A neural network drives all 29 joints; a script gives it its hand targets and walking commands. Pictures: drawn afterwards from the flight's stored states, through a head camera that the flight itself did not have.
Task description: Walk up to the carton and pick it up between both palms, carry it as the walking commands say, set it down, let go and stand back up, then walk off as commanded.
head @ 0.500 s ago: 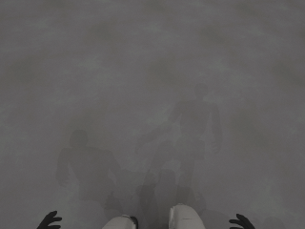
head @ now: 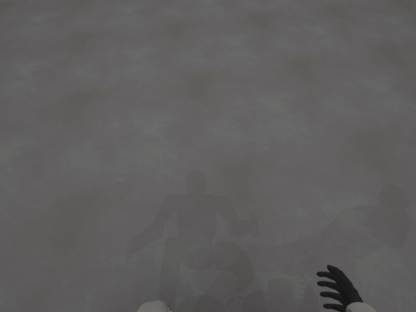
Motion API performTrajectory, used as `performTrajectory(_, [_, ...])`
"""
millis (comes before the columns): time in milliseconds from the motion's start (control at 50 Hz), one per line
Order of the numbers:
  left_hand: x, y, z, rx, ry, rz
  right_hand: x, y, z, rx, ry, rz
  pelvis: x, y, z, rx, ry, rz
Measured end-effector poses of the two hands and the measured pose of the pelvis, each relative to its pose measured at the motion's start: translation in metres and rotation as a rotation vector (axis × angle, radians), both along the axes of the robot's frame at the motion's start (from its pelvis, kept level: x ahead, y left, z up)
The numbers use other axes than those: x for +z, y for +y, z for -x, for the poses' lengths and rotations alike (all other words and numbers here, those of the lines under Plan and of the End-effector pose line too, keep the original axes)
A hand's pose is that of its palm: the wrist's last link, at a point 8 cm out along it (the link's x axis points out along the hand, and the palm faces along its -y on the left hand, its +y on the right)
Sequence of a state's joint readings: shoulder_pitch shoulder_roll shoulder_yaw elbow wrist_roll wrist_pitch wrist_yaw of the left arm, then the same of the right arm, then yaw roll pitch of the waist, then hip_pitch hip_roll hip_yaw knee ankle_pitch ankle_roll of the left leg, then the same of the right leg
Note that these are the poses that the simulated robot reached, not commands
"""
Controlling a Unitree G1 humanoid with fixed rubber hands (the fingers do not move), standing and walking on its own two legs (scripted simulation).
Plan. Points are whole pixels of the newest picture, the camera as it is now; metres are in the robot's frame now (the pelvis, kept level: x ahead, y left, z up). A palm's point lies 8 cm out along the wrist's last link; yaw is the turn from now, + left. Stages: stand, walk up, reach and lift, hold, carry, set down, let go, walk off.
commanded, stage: walk off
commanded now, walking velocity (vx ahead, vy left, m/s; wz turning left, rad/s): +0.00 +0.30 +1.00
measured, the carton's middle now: out of the picture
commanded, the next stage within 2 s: stand in 0.20 s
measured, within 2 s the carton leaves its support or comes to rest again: neither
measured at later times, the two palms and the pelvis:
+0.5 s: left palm out of the picture -0.05 +0.41 -0.08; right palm out of the picture +0.13 -0.10 -0.12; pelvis -0.02 +0.12 +0.02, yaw +20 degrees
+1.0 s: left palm out of the picture -0.12 +0.41 -0.11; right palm out of the picture +0.09 -0.05 -0.10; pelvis -0.05 +0.16 +0.03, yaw +24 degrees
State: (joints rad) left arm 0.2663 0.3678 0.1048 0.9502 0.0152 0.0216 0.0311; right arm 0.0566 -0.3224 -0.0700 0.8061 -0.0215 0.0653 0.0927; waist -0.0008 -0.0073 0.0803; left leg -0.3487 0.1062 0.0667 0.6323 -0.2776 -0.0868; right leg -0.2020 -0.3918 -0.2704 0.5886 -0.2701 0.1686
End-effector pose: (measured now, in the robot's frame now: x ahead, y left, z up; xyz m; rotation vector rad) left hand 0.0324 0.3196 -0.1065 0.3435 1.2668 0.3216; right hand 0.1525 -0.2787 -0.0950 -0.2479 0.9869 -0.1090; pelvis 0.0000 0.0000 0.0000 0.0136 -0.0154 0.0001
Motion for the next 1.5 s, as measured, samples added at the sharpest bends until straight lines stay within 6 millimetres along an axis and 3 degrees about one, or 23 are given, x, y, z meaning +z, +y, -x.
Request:
performTrajectory(40, [-0.014,0.023,0.009,0.037,0.025,0.016,-0.002,0.032,-0.009,0.049,0.007,0.012,-0.005,0.019,-0.001,0.039,0.003,-0.002])
performTrajectory(80, [-0.018,0.034,0.007,0.074,0.017,0.034,-0.001,0.055,-0.002,0.086,0.054,0.023,-0.001,0.033,0.000,0.076,0.013,0.012])
performTrajectory(160, [-0.014,0.045,-0.003,0.105,-0.046,0.063,-0.001,0.082,0.017,0.108,0.153,0.050,0.008,0.058,0.004,0.156,0.024,0.020])
performTrajectory(220, [-0.010,0.055,0.001,0.135,-0.071,0.068,-0.005,0.101,0.020,0.138,0.179,0.043,0.009,0.075,0.007,0.214,0.023,0.017])
performTrajectory(360, [0.008,0.079,0.036,0.233,-0.107,0.051,-0.019,0.150,0.014,0.220,0.183,0.007,0.012,0.105,0.015,0.302,0.006,0.001])
performTrajectory(460, [0.022,0.091,0.067,0.289,-0.121,0.037,-0.023,0.172,0.015,0.249,0.193,-0.007,0.017,0.115,0.022,0.339,0.005,0.008])
performTrajectory(640, [0.029,0.087,0.137,0.371,-0.074,0.016,-0.011,0.168,0.028,0.282,0.218,0.032,0.027,0.119,0.036,0.387,0.006,0.001])
performTrajectory(720, [0.021,0.092,0.125,0.350,-0.131,0.048,-0.010,0.165,0.044,0.292,0.261,0.073,0.024,0.127,0.040,0.405,-0.004,0.005])
performTrajectory(800, [0.004,0.098,0.118,0.343,-0.171,0.112,-0.011,0.180,0.052,0.300,0.267,0.110,0.017,0.142,0.047,0.412,-0.011,0.006])
performTrajectory(920, [-0.001,0.095,0.134,0.369,-0.146,0.176,-0.005,0.214,0.057,0.310,0.243,0.090,0.024,0.155,0.052,0.413,-0.008,0.008])
performTrajectory(1020, [-0.001,0.092,0.154,0.389,-0.099,0.177,-0.008,0.226,0.059,0.314,0.241,0.067,0.026,0.159,0.055,0.416,-0.005,0.004])
performTrajectory(1220, [-0.002,0.067,0.185,0.425,-0.001,0.185,-0.018,0.216,0.073,0.305,0.295,0.057,0.026,0.153,0.055,0.421,-0.004,0.006])
performTrajectory(1500, [-0.008,0.032,0.185,0.437,0.034,0.225,-0.024,0.193,0.098,0.285,0.376,0.063,0.025,0.137,0.051,0.420,-0.009,0.011])
